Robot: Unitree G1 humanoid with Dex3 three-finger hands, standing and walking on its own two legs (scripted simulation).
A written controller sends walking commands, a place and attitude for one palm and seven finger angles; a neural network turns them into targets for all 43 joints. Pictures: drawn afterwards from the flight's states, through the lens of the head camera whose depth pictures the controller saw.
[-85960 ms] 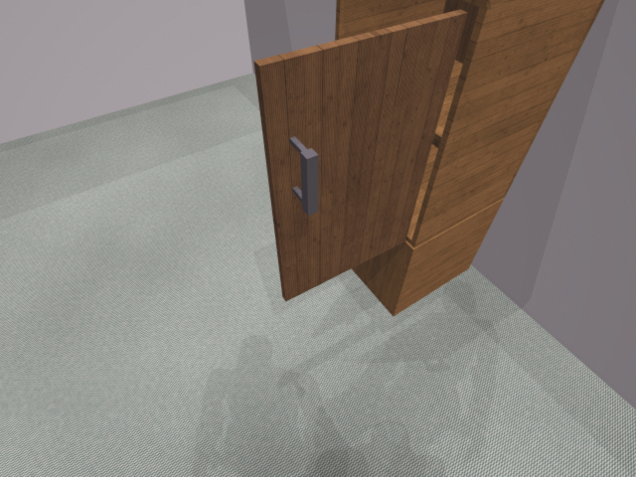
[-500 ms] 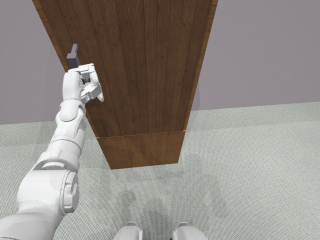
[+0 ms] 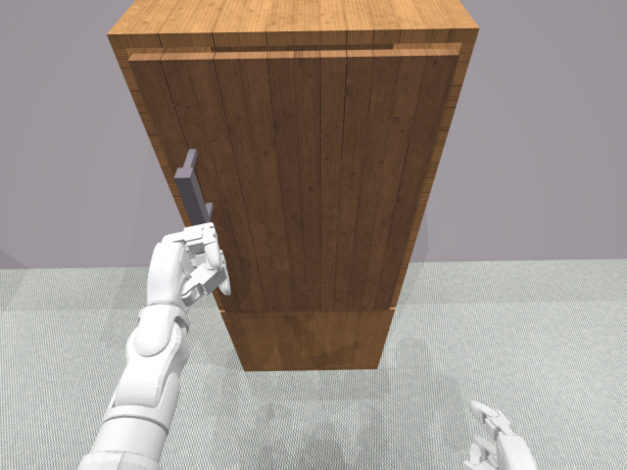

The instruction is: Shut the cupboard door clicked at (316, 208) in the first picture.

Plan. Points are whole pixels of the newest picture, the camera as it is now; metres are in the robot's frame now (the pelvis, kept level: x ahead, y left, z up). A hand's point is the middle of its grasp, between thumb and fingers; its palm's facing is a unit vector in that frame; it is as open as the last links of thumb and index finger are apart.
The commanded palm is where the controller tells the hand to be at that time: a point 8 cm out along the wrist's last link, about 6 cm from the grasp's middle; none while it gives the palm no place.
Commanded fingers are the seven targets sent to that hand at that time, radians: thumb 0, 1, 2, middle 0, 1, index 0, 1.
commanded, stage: draw the hand back to the body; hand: left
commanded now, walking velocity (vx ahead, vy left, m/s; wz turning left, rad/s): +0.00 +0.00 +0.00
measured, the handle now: (198, 195) +0.47 +0.20 +0.09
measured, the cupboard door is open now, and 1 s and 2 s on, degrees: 0 0 0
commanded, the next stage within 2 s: step back with the hand held close in 1.62 s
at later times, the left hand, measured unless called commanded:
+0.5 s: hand (168, 297) +0.27 +0.18 +0.13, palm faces +0.10 -0.99 -0.03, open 3.1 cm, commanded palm +0.24 +0.23 +0.14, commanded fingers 0.00 0.90 0.90 -1.19 -1.38 -1.19 -1.38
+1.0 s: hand (59, 327) +0.21 +0.25 +0.16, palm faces +0.38 -0.86 -0.33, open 4.3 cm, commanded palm +0.17 +0.28 +0.19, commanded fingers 0.00 0.90 0.90 -0.50 -0.63 -0.50 -0.63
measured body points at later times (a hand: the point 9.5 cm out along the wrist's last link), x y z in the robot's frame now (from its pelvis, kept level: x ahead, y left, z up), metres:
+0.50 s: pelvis +0.00 -0.01 +0.01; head -0.01 -0.03 +0.46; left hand +0.26 +0.23 +0.13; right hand +0.18 -0.24 -0.07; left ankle +0.00 +0.10 -0.71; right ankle -0.01 -0.10 -0.71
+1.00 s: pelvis +0.00 +0.00 +0.03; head -0.03 -0.02 +0.48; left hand +0.19 +0.29 +0.18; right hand +0.18 -0.21 -0.06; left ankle +0.00 +0.10 -0.71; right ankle -0.01 -0.10 -0.71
